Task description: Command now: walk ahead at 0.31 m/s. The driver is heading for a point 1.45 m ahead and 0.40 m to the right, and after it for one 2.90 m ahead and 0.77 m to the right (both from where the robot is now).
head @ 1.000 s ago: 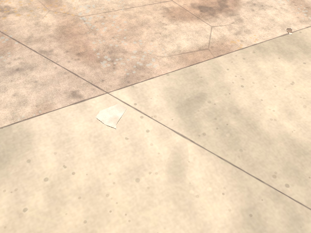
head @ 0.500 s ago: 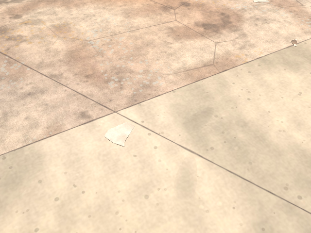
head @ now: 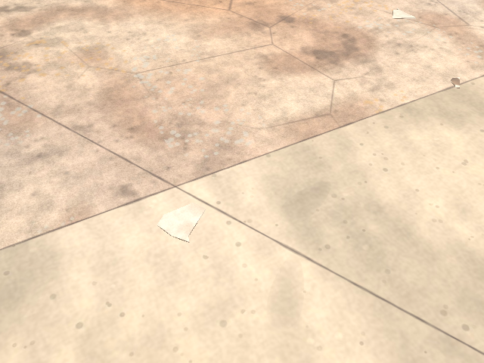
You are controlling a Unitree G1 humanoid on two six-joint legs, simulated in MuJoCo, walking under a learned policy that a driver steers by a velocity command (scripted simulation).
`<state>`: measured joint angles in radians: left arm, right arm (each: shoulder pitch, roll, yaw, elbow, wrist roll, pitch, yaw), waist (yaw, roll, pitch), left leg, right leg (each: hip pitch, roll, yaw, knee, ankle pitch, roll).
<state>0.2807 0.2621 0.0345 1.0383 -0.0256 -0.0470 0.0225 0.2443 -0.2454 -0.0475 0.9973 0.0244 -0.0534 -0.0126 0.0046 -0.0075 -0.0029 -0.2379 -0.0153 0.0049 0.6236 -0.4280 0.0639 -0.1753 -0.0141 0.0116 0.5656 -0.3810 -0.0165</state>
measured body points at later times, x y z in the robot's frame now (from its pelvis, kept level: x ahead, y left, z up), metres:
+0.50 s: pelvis +0.23 -0.03 -0.02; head +0.26 -0.04 +0.43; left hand +0.46 +0.20 -0.10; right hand +0.14 -0.29 -0.16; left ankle +0.00 +0.11 -0.69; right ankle +0.35 -0.12 -0.73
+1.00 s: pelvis +0.51 -0.01 +0.00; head +0.54 +0.00 +0.45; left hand +0.47 +0.27 -0.14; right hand +0.73 -0.24 -0.09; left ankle +0.65 +0.11 -0.73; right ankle +0.35 -0.12 -0.73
